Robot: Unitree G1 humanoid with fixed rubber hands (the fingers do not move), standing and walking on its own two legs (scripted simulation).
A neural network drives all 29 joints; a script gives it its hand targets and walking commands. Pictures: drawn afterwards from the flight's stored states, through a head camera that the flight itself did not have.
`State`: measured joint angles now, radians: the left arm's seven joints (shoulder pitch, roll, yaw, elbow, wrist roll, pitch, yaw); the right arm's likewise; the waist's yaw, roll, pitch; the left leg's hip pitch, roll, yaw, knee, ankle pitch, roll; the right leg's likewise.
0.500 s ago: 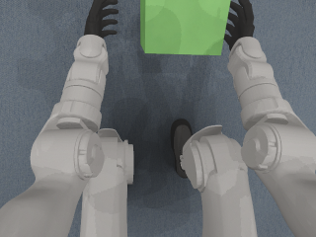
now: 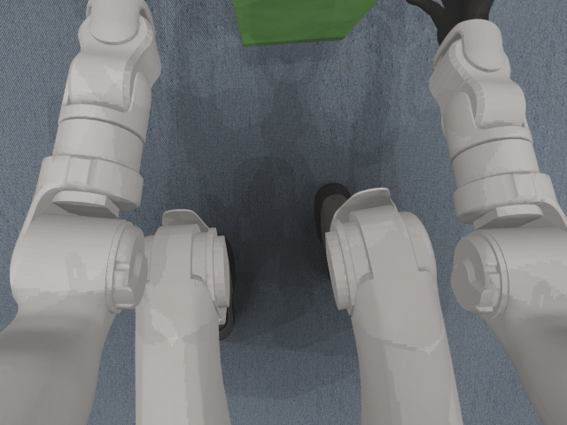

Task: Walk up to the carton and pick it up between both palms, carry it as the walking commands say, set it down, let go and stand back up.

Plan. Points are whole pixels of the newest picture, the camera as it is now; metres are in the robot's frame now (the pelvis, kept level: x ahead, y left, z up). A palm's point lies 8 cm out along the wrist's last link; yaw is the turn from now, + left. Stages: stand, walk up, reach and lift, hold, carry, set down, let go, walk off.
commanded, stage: set down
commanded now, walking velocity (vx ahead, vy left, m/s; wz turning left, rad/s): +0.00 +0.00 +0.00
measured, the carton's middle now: out of the picture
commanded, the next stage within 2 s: let go in 1.06 s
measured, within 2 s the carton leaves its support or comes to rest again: neither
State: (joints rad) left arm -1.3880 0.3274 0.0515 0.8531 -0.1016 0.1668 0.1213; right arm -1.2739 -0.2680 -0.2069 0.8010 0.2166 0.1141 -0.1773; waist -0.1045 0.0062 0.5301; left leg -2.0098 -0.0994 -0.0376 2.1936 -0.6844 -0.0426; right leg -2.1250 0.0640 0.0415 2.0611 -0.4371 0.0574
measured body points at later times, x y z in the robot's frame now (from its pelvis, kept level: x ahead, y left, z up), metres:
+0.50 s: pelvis -0.01 +0.01 +0.10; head +0.34 +0.01 +0.37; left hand +0.58 +0.11 -0.02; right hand +0.50 -0.22 -0.02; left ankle +0.10 +0.12 -0.36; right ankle +0.16 -0.13 -0.36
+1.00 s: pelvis +0.02 +0.01 +0.24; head +0.34 -0.01 +0.53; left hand +0.57 +0.12 +0.13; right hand +0.50 -0.23 +0.12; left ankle +0.10 +0.12 -0.36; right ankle +0.16 -0.13 -0.36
